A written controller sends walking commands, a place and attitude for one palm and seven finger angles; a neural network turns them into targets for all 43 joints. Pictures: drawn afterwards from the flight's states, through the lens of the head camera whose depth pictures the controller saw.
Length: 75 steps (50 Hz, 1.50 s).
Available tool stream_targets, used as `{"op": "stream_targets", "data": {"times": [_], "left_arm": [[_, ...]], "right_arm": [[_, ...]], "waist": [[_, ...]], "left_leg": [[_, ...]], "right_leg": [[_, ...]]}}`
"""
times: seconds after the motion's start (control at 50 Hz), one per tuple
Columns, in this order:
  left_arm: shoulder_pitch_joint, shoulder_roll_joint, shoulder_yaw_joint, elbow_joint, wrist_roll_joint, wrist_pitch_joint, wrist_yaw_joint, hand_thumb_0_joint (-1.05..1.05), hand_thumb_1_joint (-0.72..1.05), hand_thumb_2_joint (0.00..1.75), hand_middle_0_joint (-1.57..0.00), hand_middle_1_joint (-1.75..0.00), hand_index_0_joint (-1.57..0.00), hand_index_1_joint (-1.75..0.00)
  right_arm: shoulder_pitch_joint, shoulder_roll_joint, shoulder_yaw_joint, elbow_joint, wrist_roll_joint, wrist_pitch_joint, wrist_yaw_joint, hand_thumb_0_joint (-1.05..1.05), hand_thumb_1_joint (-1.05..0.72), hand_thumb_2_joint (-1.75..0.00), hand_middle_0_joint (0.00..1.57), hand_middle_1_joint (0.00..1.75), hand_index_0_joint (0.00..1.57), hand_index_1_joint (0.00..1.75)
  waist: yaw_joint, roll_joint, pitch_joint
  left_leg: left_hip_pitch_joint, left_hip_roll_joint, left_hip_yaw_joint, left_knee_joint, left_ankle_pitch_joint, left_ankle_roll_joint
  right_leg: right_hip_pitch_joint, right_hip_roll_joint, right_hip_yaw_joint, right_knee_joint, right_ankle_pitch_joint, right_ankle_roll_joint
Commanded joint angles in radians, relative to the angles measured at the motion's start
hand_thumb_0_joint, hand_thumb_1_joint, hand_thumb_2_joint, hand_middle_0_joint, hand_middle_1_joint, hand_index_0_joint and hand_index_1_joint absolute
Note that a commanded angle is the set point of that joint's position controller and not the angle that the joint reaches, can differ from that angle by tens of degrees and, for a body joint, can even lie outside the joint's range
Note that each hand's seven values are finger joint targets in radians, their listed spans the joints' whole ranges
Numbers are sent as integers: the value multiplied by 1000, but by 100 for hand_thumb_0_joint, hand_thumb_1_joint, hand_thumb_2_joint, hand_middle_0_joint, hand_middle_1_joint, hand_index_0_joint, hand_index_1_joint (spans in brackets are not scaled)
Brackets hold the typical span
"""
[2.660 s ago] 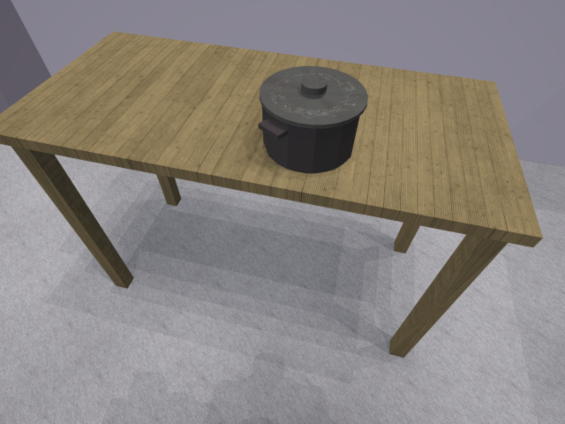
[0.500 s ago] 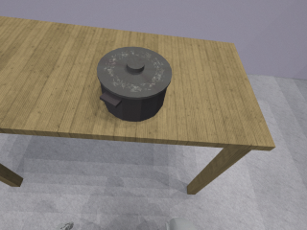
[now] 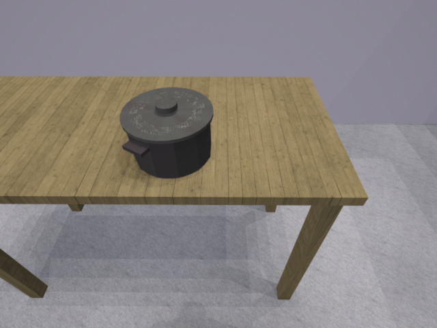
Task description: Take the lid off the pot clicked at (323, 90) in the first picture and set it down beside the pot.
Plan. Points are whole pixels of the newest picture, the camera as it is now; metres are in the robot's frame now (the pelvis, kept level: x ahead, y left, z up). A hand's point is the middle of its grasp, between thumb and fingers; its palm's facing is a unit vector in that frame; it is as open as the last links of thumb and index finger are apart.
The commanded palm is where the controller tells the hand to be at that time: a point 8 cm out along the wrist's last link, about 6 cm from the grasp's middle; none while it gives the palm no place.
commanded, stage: come to a stop and stand still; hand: left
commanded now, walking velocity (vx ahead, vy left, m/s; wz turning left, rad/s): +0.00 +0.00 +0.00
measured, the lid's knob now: (166, 105) +0.53 +0.15 +0.15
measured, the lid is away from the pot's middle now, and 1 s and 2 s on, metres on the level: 0.00 0.00 0.00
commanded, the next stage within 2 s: look again from close up in 1.28 s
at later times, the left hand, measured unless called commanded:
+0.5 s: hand out of the picture +0.00 +0.14 -0.16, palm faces +0.03 -0.99 -0.16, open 7.4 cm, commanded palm none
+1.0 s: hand out of the picture +0.04 +0.16 -0.16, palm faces +0.02 -0.98 -0.19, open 7.4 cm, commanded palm none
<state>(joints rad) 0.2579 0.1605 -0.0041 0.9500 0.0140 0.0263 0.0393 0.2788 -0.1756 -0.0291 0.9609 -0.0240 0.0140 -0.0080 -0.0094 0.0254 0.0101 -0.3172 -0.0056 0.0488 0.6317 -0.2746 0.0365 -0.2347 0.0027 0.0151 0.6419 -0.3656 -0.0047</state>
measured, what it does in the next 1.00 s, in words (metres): stands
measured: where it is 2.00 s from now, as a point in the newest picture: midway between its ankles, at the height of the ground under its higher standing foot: outside the picture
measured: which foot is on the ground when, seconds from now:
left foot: down 0.00-1.00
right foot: down 0.00-1.00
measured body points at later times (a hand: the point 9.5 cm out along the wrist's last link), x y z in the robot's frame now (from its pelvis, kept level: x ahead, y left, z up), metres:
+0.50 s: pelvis +0.02 -0.02 +0.01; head +0.03 -0.02 +0.46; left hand +0.00 +0.19 -0.15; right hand +0.02 -0.24 -0.15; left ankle +0.04 +0.10 -0.72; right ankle -0.01 -0.12 -0.72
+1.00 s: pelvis +0.05 -0.01 +0.02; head +0.06 +0.00 +0.46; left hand +0.04 +0.21 -0.15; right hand +0.05 -0.23 -0.14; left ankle +0.05 +0.10 -0.72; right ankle -0.01 -0.12 -0.72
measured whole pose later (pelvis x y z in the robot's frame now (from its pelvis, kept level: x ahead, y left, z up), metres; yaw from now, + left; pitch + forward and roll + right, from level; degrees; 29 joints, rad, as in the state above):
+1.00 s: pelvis +0.05 -0.01 +0.02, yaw +0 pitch +0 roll +0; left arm 0.30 0.16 -0.01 1.09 0.01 -0.02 0.03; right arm 0.27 -0.14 -0.01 1.13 -0.01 -0.03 -0.03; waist 0.01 -0.02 0.04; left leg -0.20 -0.01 0.05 0.46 -0.25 0.02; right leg -0.11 0.00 0.02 0.45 -0.33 -0.01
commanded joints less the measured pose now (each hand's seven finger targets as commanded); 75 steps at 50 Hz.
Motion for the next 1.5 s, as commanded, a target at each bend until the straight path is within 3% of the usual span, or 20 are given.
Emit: {"op": "stream_targets", "data": {"times": [0.0,0.02,0.08,0.14,0.28,0.4,0.44,0.5,0.68,0.88,1.02,1.2,1.48], "left_arm": [[88,112,20,-17,4,-40,2,0,90,90,-20,-30,-20,-30],[63,126,21,-20,1,-42,-2,0,90,90,-20,-30,-20,-30],[54,132,24,-22,2,-48,-2,0,90,90,-20,-30,-20,-30],[74,131,22,-6,0,-53,-4,0,90,90,-20,-30,-20,-30],[133,115,13,61,-3,-66,-4,0,90,90,-20,-30,-20,-30],[150,104,10,96,-4,-69,0,0,90,90,-20,-30,-20,-30],[150,100,13,100,-6,-66,0,0,90,90,-20,-30,-20,-30],[147,95,11,110,-4,-67,2,0,90,90,-20,-30,-20,-30],[128,86,16,119,-3,-60,4,0,90,90,-20,-30,-20,-30],[120,88,17,122,-2,-56,5,0,90,90,-20,-30,-20,-30],[132,94,19,124,-6,-59,6,0,90,90,-20,-30,-20,-30],[137,88,17,131,-3,-56,9,0,90,90,-20,-30,-20,-30],[143,78,16,137,-2,-51,8,0,90,90,-20,-30,-20,-30]], "right_arm": [[-25,-99,-13,-62,11,-19,-6,0,-90,-90,20,30,20,30],[-1,-91,-12,-55,10,-19,-6,0,-90,-90,20,30,20,30],[32,-86,-12,-28,9,-17,-4,0,-90,-90,20,30,20,30],[38,-82,-6,-10,12,-26,-5,0,-90,-90,20,30,20,30],[40,-62,11,50,20,-42,-11,0,-90,-90,20,30,20,30],[52,-55,15,94,22,-50,-17,0,-90,-90,20,30,20,30],[50,-57,15,102,22,-52,-19,0,-90,-90,20,30,20,30],[53,-48,16,119,22,-51,-21,0,-90,-90,20,30,20,30],[56,-48,13,133,20,-53,-25,0,-90,-90,20,30,20,30],[53,-56,12,137,21,-52,-27,0,-90,-90,20,30,20,30],[55,-59,11,138,22,-54,-29,0,-90,-90,20,30,20,30],[53,-58,12,146,22,-50,-30,0,-90,-90,20,30,20,30],[56,-55,12,147,21,-47,-28,0,-90,-90,20,30,20,30]], "waist": [[15,-65,84],[-2,-84,62],[-22,-100,58],[-18,-58,48],[3,-56,67],[11,-47,44],[16,-18,36],[13,-43,51],[16,-17,54],[14,-30,57],[16,-44,14],[13,-19,45],[15,-33,84]], "left_leg": [[-6,79,-142,-233,-165,12],[61,76,-123,-224,-143,4],[110,61,-93,-174,-92,-9],[120,69,-98,-189,-58,-11],[97,79,-96,-208,52,-12],[113,91,-95,-212,139,-11],[117,95,-100,-212,153,-8],[117,96,-95,-217,163,-10],[138,103,-102,-227,208,-3],[164,107,-103,-234,245,1],[208,113,-101,-222,326,5],[206,109,-100,-235,310,3],[186,106,-106,-257,232,5]], "right_leg": [[-100,-68,121,-250,-74,-48],[-143,-80,133,-277,-121,-57],[-198,-101,165,-323,-167,-60],[-175,-95,151,-319,-102,-56],[-86,-99,136,-306,91,-53],[-25,-96,108,-280,214,-46],[-12,-93,99,-272,224,-44],[-7,-96,95,-275,248,-44],[11,-91,76,-265,257,-39],[23,-94,68,-269,282,-35],[55,-98,57,-262,349,-34],[47,-103,63,-275,329,-33],[30,-101,59,-293,262,-30]]}}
